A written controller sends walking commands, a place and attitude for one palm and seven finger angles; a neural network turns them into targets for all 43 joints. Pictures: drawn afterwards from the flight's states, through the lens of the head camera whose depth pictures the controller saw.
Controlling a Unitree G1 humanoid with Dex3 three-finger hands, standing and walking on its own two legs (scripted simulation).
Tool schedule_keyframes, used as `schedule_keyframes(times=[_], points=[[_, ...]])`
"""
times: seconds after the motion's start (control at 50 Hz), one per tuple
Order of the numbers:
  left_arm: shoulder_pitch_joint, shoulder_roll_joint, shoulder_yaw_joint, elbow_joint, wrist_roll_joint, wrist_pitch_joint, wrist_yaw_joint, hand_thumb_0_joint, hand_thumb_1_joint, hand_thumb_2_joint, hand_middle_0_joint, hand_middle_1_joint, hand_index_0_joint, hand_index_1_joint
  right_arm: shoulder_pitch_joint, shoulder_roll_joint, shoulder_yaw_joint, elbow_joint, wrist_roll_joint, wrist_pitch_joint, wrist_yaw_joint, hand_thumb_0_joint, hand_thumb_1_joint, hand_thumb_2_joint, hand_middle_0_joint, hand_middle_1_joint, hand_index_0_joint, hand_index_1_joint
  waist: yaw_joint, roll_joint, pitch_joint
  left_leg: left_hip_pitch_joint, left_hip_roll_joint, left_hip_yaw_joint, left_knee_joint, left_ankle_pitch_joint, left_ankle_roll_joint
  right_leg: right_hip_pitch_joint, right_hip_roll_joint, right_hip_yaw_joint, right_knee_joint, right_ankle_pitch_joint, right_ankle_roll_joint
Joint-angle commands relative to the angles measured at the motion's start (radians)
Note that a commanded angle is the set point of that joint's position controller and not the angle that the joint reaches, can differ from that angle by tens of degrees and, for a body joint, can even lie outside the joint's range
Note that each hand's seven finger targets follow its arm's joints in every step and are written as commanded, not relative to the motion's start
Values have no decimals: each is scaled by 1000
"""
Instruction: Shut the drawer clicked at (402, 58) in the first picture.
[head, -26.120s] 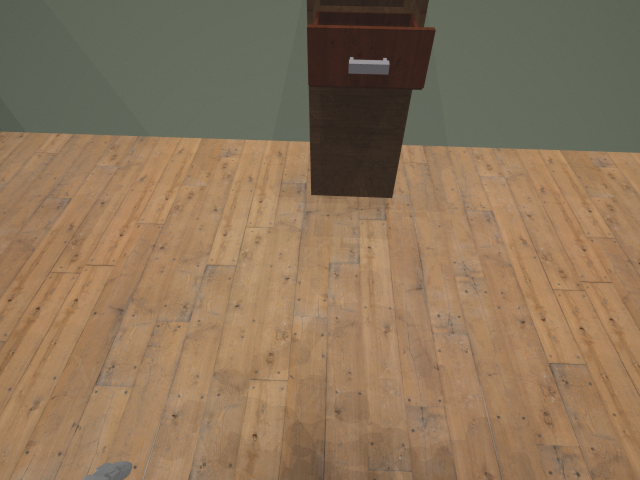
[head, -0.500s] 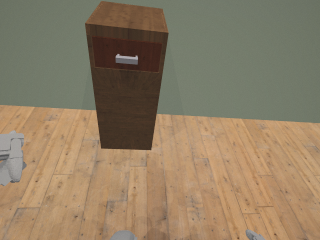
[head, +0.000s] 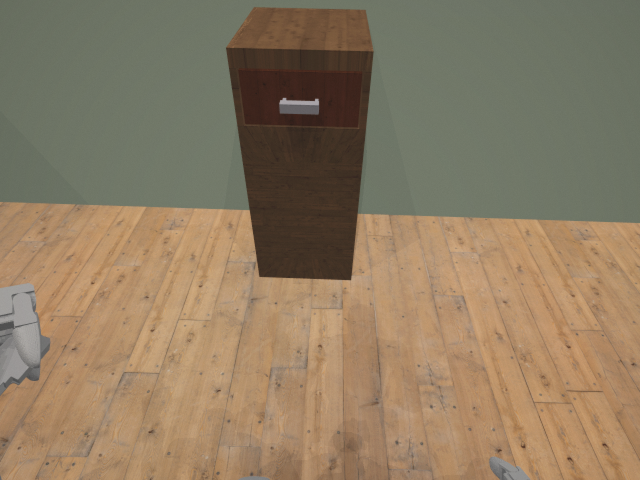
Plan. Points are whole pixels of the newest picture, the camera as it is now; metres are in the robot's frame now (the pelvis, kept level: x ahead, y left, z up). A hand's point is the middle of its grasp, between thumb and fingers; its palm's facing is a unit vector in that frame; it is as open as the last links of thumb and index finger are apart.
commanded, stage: stop stepping back and stand still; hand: left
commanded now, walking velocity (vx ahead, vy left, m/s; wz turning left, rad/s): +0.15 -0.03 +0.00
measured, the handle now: (300, 104) +1.07 +0.16 +0.01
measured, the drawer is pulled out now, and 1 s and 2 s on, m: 0.00 0.00 0.00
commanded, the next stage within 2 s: let the arm hang, fingers relaxed in 0.90 s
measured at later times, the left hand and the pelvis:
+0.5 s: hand (74, 328) +0.21 +0.26 +0.16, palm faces +0.43 -0.77 -0.47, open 3.2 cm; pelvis +0.03 +0.01 +0.00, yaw +3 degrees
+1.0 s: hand (91, 301) +0.24 +0.26 +0.16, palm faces +0.36 -0.80 -0.48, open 3.2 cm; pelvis +0.05 +0.02 +0.01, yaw +2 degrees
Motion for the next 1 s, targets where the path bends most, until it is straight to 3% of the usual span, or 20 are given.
schedule_keyframes(times=[0.0, 0.04, 0.08, 0.1, 0.12, 0.2, 0.22, 0.24, 0.26, 0.3, 0.34, 0.4, 0.42, 0.46, 0.5, 0.56, 0.62, 0.68, 0.96, 0.98], points=[[-140, 183, -5, -262, 17, -53, 35, 0, 900, 900, -1400, -1600, -1400, -1600, -173, -78, -25, -202, -10, -102, -41, 0, -900, -900, 200, 300, 200, 300, -49, -165, 90, 296, -34, 117, -448, -21, 17, -185, -195, 202, -295, -390, -99], [-138, 210, 25, -348, 11, -67, 46, 0, 900, 900, -1400, -1600, -1400, -1600, -149, -96, -30, -215, -8, -116, -48, 0, -900, -900, 200, 300, 200, 300, -57, -44, 71, 409, -19, 84, -608, -55, 29, -181, -143, 170, -140, -319, -67], [-93, 221, 68, -415, 5, -81, 52, 0, 900, 900, -1400, -1600, -1400, -1600, -126, -123, -33, -243, 1, -115, -38, 0, -900, -900, 200, 300, 200, 300, -54, 299, 38, 518, 217, -304, -769, 22, 136, -312, 28, 22, 262, -171, 30], [-98, 232, 89, -395, 2, -95, 48, 0, 900, 900, -1400, -1600, -1400, -1600, -127, -103, -32, -228, 0, -119, -26, 0, -900, -900, 200, 300, 200, 300, -70, 350, 54, 426, 310, -459, -868, -93, 187, -332, 31, 34, 403, -280, 47], [-76, 253, 122, -376, 14, -94, 47, 0, 900, 900, -1400, -1600, -1400, -1600, -124, -90, -34, -219, 0, -125, -16, 0, -900, -900, 200, 300, 200, 300, -72, 376, 96, 333, 318, -468, -892, -169, 209, -329, -8, 92, 455, -236, 37], [128, 210, 130, -270, 1, -70, 35, 0, 900, 900, -1400, -1600, -1400, -1600, -128, -96, -37, -247, 12, -95, 10, 0, -900, -900, 200, 300, 200, 300, -31, 197, 44, 45, 146, -78, -660, -193, 75, 144, 26, 16, -2, -91, 43], [129, 202, 116, -251, 1, -66, 30, 0, 900, 900, -1400, -1600, -1400, -1600, -134, -90, -40, -256, 14, -81, 11, 0, -900, -900, 200, 300, 200, 300, -31, 63, 63, -44, 60, -4, -491, -222, 36, 195, -5, 114, -131, -119, 21], [129, 231, 134, -222, -3, -56, 29, 0, 900, 900, -1400, -1600, -1400, -1600, -142, -78, -47, -267, 17, -64, 15, 0, -900, -900, 200, 300, 200, 300, -33, -220, 82, -106, -49, 53, -182, -203, -3, 122, -180, 460, -338, -283, -55], [106, 224, 122, -214, -13, -53, 30, 0, 900, 900, -1400, -1600, -1400, -1600, -149, -91, -44, -274, 17, -67, 18, 0, -900, -900, 200, 300, 200, 300, -37, -249, 86, -121, -59, -3, -17, -167, -11, 78, -322, 642, -409, -173, -112], [74, 216, 121, -208, -15, -66, 27, 0, 900, 900, -1400, -1600, -1400, -1600, -104, -93, -45, -223, 13, -68, 21, 0, -900, -900, 200, 300, 200, 300, -66, -143, 65, -30, -10, -56, -8, -79, -19, 12, -292, 499, -355, -106, -140], [61, 197, 91, -214, -11, -72, 28, 0, 900, 900, -1400, -1600, -1400, -1600, -133, -88, -31, -222, 11, -67, 10, 0, -900, -900, 200, 300, 200, 300, -63, -159, 61, 76, -5, -14, -177, -29, -18, -10, -236, 323, -298, 95, -116], [15, 197, 68, -253, 2, -80, 40, 0, 900, 900, -1400, -1600, -1400, -1600, -159, -79, -20, -213, 3, -87, -7, 0, -900, -900, 200, 300, 200, 300, -50, -117, 31, 295, -37, 50, -523, 86, 4, -19, -179, 217, -226, 125, -63], [-9, 197, 58, -290, 1, -86, 40, 0, 900, 900, -1400, -1600, -1400, -1600, -155, -88, -25, -217, 2, -94, -11, 0, -900, -900, 200, 300, 200, 300, -48, -58, 28, 368, -31, 29, -605, 125, 10, -31, -151, 196, -195, 92, -33], [-12, 210, 59, -354, 4, -95, 40, 0, 900, 900, -1400, -1600, -1400, -1600, -156, -123, -43, -237, 5, -103, -17, 0, -900, -900, 200, 300, 200, 300, -35, 125, 3, 447, 122, -163, -692, 256, 60, -64, -56, 133, -40, 81, 33], [41, 212, 79, -315, 12, -91, 34, 0, 900, 900, -1400, -1600, -1400, -1600, -145, -99, -29, -230, 11, -104, -8, 0, -900, -900, 200, 300, 200, 300, -34, 207, -19, 391, 161, -212, -727, 323, 78, -28, -2, 73, 17, 42, 63], [77, 231, 112, -322, 12, -95, 30, 0, 900, 900, -1400, -1600, -1400, -1600, -144, -92, -22, -237, 12, -108, 1, 0, -900, -900, 200, 300, 200, 300, -31, 178, 14, 317, 132, -146, -697, 379, 58, 67, -3, 58, -88, 117, 55], [163, 194, 98, -268, -12, -86, 25, 0, 900, 900, -1400, -1600, -1400, -1600, -130, -97, -35, -246, 26, -85, 16, 0, -900, -900, 200, 300, 200, 300, -50, 0, -60, 314, 45, -42, -568, 402, 6, 166, -62, 161, -145, 448, 27], [182, 202, 105, -265, -24, -77, 26, 0, 900, 900, -1400, -1600, -1400, -1600, -136, -92, -30, -260, 27, -62, 16, 0, -900, -900, 200, 300, 200, 300, -55, -4, -91, 339, 31, -10, -567, 456, -3, 182, -83, 157, -113, 604, 26], [103, 198, 65, -279, -19, -59, 28, 0, 900, 900, -1400, -1600, -1400, -1600, -160, -102, -27, -285, 24, -40, -11, 0, -900, -900, 200, 300, 200, 300, -45, 57, -37, 362, 40, -40, -634, 369, 5, 112, -49, 133, -166, 392, 41], [-45, 93, -315, 558, 83, 92, -122, 0, 900, 900, -1400, -1600, -1400, -1600, -207, -299, -75, -52, 16, -93, 92, 0, -900, -900, 200, 300, 200, 300, -76, 68, 46, 279, 63, -48, -477, 453, 15, -43, -126, 80, -16, 478, 29]])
